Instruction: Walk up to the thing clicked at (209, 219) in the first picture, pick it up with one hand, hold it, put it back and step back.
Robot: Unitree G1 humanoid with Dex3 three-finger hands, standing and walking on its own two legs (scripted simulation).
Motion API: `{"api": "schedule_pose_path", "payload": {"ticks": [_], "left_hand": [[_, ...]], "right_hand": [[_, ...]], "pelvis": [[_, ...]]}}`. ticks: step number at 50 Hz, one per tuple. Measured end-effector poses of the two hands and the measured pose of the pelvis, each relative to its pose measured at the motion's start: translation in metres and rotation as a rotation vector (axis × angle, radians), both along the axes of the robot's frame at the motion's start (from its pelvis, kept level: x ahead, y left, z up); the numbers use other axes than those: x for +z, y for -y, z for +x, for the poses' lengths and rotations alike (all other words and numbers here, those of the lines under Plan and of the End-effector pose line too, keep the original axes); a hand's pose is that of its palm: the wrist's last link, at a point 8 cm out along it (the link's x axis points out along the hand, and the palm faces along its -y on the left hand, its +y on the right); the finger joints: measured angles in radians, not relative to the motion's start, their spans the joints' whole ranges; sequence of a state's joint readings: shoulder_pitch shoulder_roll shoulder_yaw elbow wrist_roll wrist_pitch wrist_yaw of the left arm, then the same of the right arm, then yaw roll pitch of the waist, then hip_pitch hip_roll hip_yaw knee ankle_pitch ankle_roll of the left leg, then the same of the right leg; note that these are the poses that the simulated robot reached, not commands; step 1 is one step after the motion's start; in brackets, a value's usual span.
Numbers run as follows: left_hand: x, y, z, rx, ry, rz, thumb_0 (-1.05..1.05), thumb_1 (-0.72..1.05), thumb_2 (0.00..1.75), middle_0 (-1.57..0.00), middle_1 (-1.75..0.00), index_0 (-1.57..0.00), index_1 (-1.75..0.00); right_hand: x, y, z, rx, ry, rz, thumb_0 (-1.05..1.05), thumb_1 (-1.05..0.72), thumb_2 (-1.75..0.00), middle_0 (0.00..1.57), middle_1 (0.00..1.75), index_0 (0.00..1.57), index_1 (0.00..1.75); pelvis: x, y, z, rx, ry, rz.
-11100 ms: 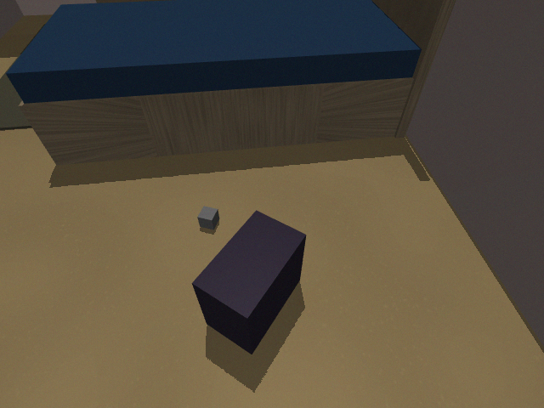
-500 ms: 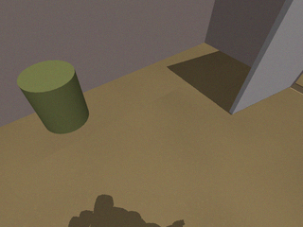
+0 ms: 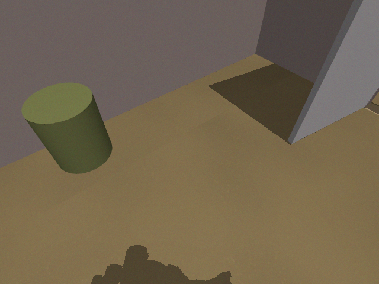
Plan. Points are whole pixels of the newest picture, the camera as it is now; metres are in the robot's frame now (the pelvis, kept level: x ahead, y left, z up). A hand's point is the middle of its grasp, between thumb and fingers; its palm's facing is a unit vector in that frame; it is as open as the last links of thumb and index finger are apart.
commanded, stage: stand
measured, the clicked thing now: out of the picture -0.60 -0.84 -0.74
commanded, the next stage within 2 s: none
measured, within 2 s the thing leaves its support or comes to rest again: neither
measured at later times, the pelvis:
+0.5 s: pelvis +0.00 -0.01 +0.00, yaw -1 degrees
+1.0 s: pelvis +0.01 +0.00 +0.00, yaw -1 degrees
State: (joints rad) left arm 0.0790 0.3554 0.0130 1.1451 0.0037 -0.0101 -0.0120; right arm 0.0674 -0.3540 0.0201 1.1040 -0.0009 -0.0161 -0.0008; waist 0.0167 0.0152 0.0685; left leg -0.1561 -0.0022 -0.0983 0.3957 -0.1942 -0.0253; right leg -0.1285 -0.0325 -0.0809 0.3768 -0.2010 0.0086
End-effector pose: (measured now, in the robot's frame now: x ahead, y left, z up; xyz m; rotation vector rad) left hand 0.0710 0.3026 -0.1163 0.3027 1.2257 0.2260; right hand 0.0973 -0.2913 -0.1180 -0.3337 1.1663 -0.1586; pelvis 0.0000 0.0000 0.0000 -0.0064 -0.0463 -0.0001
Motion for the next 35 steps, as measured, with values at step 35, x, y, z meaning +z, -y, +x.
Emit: {"api": "schedule_pose_path", "payload": {"ticks": [35], "left_hand": [[0.000, 0.009, 0.006, -0.028, -0.026, -0.006, 0.00, 0.90, 0.90, -0.20, -0.30, -0.21, -0.30]], "right_hand": [[-0.004, 0.010, -0.040, -0.060, -0.101, -0.004, 0.01, -0.90, -0.90, 0.20, 0.30, 0.20, 0.30]], "pelvis": [[0.003, 0.004, 0.003, -0.019, -0.013, 0.005]]}}
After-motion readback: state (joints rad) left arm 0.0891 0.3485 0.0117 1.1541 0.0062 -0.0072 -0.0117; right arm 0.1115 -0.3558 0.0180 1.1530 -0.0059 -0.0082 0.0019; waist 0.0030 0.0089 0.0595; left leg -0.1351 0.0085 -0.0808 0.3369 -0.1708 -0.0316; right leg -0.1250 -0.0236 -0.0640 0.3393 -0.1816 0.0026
